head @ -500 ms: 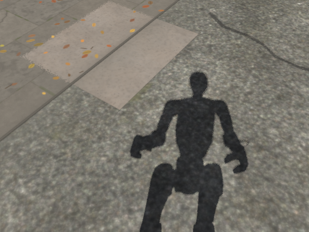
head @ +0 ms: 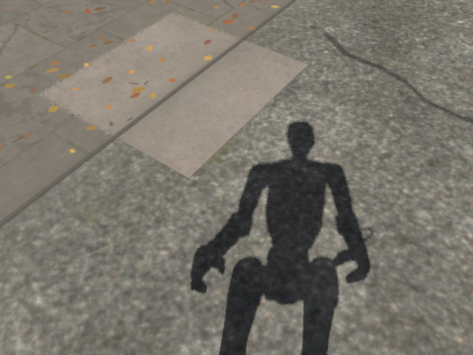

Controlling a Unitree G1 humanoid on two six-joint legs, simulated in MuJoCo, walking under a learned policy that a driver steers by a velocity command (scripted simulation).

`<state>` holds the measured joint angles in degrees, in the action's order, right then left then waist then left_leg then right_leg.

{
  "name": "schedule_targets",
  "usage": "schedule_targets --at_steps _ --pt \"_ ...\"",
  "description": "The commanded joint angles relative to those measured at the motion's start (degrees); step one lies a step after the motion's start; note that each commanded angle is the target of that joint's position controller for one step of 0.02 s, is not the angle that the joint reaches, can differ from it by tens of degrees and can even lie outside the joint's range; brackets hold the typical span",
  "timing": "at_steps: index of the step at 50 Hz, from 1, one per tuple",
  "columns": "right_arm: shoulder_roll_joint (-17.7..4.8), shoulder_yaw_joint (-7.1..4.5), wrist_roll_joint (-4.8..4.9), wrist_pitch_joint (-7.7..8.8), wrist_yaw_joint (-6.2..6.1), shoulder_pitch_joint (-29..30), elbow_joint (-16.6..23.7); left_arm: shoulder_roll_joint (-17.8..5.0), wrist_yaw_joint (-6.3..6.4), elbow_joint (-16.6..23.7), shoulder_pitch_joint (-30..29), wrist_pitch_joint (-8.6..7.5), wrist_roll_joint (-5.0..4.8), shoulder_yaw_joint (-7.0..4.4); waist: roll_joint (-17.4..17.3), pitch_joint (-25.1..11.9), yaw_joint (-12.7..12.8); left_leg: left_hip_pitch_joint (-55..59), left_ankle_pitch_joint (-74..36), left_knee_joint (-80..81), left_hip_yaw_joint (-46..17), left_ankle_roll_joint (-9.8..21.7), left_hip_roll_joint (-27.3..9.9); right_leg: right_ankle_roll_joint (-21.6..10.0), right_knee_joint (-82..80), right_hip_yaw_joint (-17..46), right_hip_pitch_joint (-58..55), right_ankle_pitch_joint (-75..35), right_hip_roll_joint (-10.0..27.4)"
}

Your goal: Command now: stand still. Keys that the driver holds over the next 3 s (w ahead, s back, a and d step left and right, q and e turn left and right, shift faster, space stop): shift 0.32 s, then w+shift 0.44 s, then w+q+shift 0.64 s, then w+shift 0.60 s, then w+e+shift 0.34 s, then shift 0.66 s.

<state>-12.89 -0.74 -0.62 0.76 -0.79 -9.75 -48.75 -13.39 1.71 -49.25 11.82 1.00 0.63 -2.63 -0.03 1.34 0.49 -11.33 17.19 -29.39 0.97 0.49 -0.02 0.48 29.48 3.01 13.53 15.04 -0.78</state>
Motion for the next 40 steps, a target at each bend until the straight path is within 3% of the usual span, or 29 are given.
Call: schedule_targets --at_steps 1,16,17,18,19,20,21,22,23,24,27,29,31,32,33,34,35,36,37,38,39,40 --pt "-6.3 -1.45 0.09 0.67 -0.19 0.4 1.6 -6.1 0.47 1.3 -0.4 -0.61 -0.11 -1.43 0.1 -2.1 -0.3 -1.7 -9.1 6.1 -3.5 1.4 -3.2 -1.3 -3.8 2.9 -3.4 -11.9 2.7" --pt "-6.3 -1.2 0.3 0.54 -0.77 -1.9 -5.4 -5.5 1.02 -7.1 -1.0 -0.41 -0.4 -1.32 -0.1 -0.7 -0.4 -0.7 -9.9 7.9 -3.0 1.4 -2.3 -0.8 -5.4 1.6 -4.5 -11.8 2.3" --pt "-7.1 -1.56 0.65 0.28 -0.98 -4.1 -6.6 -5.1 1.04 -8.4 0.8 -0.34 -0.75 -1.34 -1.3 -3.1 -0.6 0.6 3.4 8.7 -2.8 2.5 -1.6 -1.2 -3.4 -1.2 -4.4 0.6 0.0" --pt "-9.3 -2.4 1.45 0.0 -1.16 -5.4 -6.9 -5.6 0.91 -8.4 0.7 -0.47 -1.37 -1.64 -3.6 -0.9 -1.2 -0.1 21.0 10.7 -6.4 4.7 -3.3 -1.8 0.2 -3.2 0.8 15.3 -1.9" --pt "-11.3 -3.06 2.0 0.19 -1.27 -8.3 -7.1 -6.3 0.59 -6.8 -2.6 -1.23 -1.6 -1.78 -6.3 2.9 -3.1 0.3 34.5 15.6 -14.9 8.0 -8.9 -2.2 5.2 -3.6 9.6 20.9 -1.6" --pt "-14.3 -4.04 2.5 1.01 -1.34 -9.5 -7.4 -4.1 -0.09 -4.2 -6.8 -2.59 -2.37 -1.15 -12.2 6.6 -3.8 0.5 40.5 23.2 -27.4 12.6 -18.1 -2.2 13.9 -5.7 15.5 13.7 -0.5" --pt "-14.1 -4.21 2.07 2.12 -1.46 -9.1 -7.0 -4.8 -0.63 -2.6 -10.3 -3.81 -2.71 -1.24 -11.5 9.9 -4.5 0.2 35.1 26.7 -33.9 15.4 -23.0 -2.6 21.2 -1.9 21.4 11.9 3.5" --pt "-12.2 -3.8 1.38 3.25 -1.39 -7.8 -6.2 -5.7 -1.08 -2.5 -10.1 -4.8 -2.8 -1.71 -8.3 9.7 -3.4 3.7 28.6 26.2 -33.5 15.1 -23.4 -3.1 26.2 -0.1 26.7 10.9 5.7" --pt "-10.5 -3.46 1.37 4.03 -1.13 -6.1 -5.2 -5.2 -1.49 -3.1 -8.3 -5.62 -2.67 -1.75 -6.2 7.2 -2.0 6.6 23.3 24.5 -30.1 13.4 -21.8 -3.6 27.3 0.5 28.5 9.0 7.2" --pt "-10.1 -3.46 2.06 4.26 -0.84 -5.3 -4.5 -4.8 -1.87 -3.4 -7.1 -6.36 -2.71 -1.63 -5.6 5.4 -1.5 7.4 19.6 24.0 -25.7 11.8 -20.1 -3.7 23.2 -0.2 27.4 7.6 7.9" --pt "-11.9 -4.08 2.72 3.99 -0.51 -4.8 -3.7 -3.0 -2.29 -4.4 -6.0 -7.39 -2.26 -1.27 -7.8 1.9 -0.6 -0.3 11.5 22.8 -12.4 8.9 -12.3 -1.7 8.9 -6.3 9.9 3.5 4.2" --pt "-12.8 -4.38 3.24 3.67 -0.25 -4.4 -3.3 -2.9 -2.44 -6.1 -1.8 -7.23 -2.52 -1.27 -7.5 2.2 1.7 -6.6 13.7 19.6 -9.7 9.6 -11.5 -0.5 3.1 -10.1 0.3 -1.2 2.0" --pt "-10.6 -3.67 2.91 3.73 0.1 -3.7 -2.5 -4.5 -1.95 -8.9 6.8 -6.85 -2.83 -2.12 -4.7 0.9 5.7 -14.1 11.9 11.9 -8.0 8.8 -10.2 -1.1 1.4 -11.9 -11.8 -1.4 -0.2" --pt "-7.1 -2.55 1.78 4.06 0.43 -1.4 -1.3 -7.2 -1.65 -11.3 16.1 -7.08 -3.05 -3.31 0.8 -1.7 10.4 -20.5 3.8 -3.9 -4.0 6.8 -7.0 -3.1 -1.0 -6.0 -22.1 1.3 2.9" --pt "-0.3 -0.62 -0.16 4.7 0.81 1.7 1.7 -12.1 -1.67 -12.4 24.5 -7.31 -1.76 -3.81 16.5 -5.1 12.3 -31.7 9.6 -32.7 0.2 3.6 -2.4 -7.0 -5.6 14.5 -27.0 14.5 15.6" --pt "0.6 -0.51 3.54 6.27 0.82 -0.4 4.7 -11.6 -2.99 -10.6 21.8 -8.83 -0.43 -2.84 19.6 -6.4 8.2 -44.8 10.3 -45.4 -7.7 4.9 3.5 -15.3 -18.1 44.2 -28.1 32.9 24.0" --pt "-3.7 -0.93 5.2 7.27 1.13 2.5 5.8 -9.3 -3.55 -9.5 16.0 -9.53 -0.81 -1.82 10.2 -0.6 6.2 -53.9 4.8 -51.1 -10.1 6.8 -2.1 -15.4 -19.1 41.7 -26.2 37.3 25.7" --pt "-5.2 -0.93 4.39 7.63 1.41 4.3 6.6 -6.5 -3.96 -8.4 13.1 -9.87 -0.7 -0.74 6.4 0.6 5.5 -54.6 -0.9 -51.1 -9.4 7.6 -4.0 -13.7 -17.6 34.5 -23.7 29.9 23.6" --pt "-5.1 -0.92 2.8 7.4 1.46 2.4 6.0 -6.4 -4.25 -7.9 10.6 -9.55 -0.58 -0.18 3.4 -0.1 3.0 -50.9 -4.9 -48.8 -8.0 7.0 -6.9 -12.5 -17.6 27.7 -19.8 23.8 21.1" --pt "-5.3 -1.2 1.74 6.97 1.62 2.0 6.2 -5.3 -4.36 -7.5 8.6 -9.15 -0.29 0.34 3.5 1.6 1.3 -47.6 -7.9 -44.7 -7.6 6.1 -8.4 -11.3 -18.6 22.3 -14.5 19.5 18.3" --pt "-5.0 -1.3 2.32 5.88 2.14 0.6 5.6 -4.3 -4.03 -7.4 7.9 -8.91 0.13 0.82 5.6 2.7 0.0 -45.0 -10.1 -43.4 -7.6 5.1 -8.8 -10.1 -19.7 17.4 -11.0 16.7 16.8" --pt "-4.8 -1.35 2.92 4.89 2.22 -0.2 5.0 -4.3 -3.6 -7.8 9.0 -9.03 0.21 0.8 5.6 3.5 0.2 -44.3 -12.1 -42.7 -8.1 4.3 -8.0 -9.4 -21.2 13.2 -9.7 12.8 15.7"
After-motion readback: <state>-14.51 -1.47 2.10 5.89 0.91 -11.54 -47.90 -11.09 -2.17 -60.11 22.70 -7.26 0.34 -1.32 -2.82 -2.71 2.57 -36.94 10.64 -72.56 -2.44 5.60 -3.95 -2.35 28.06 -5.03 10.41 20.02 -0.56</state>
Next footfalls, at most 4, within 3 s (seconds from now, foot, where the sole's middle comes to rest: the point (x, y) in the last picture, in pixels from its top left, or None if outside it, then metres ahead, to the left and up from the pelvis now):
0.64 right None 0.13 -0.17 -0.77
1.12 left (236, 337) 0.57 0.04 -0.77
1.54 right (240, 214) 1.01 0.03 -0.77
2.04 left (112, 172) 1.20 0.51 -0.77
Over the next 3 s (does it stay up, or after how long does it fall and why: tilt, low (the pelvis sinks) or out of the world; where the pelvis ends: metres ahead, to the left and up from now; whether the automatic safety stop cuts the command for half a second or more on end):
stays up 1.57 0.65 -0.01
